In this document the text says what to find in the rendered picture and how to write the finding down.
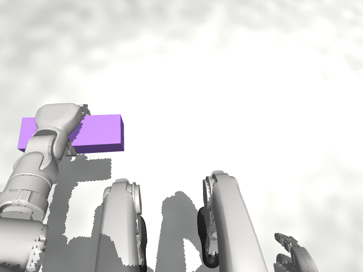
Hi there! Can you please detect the left robot arm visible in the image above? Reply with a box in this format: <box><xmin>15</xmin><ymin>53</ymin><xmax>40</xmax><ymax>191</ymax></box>
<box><xmin>0</xmin><ymin>126</ymin><xmax>68</xmax><ymax>272</ymax></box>

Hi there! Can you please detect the carton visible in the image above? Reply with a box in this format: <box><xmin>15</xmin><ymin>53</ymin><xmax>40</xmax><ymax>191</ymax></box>
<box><xmin>17</xmin><ymin>114</ymin><xmax>124</xmax><ymax>154</ymax></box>

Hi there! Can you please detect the left robot hand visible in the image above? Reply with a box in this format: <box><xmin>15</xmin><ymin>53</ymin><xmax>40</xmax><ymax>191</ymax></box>
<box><xmin>35</xmin><ymin>103</ymin><xmax>91</xmax><ymax>157</ymax></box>

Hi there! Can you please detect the right robot foot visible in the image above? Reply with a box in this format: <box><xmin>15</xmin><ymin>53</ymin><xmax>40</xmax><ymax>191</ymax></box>
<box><xmin>197</xmin><ymin>207</ymin><xmax>219</xmax><ymax>269</ymax></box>

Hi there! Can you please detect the right robot hand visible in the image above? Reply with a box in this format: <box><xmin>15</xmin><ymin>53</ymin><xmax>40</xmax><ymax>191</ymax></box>
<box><xmin>273</xmin><ymin>233</ymin><xmax>319</xmax><ymax>272</ymax></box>

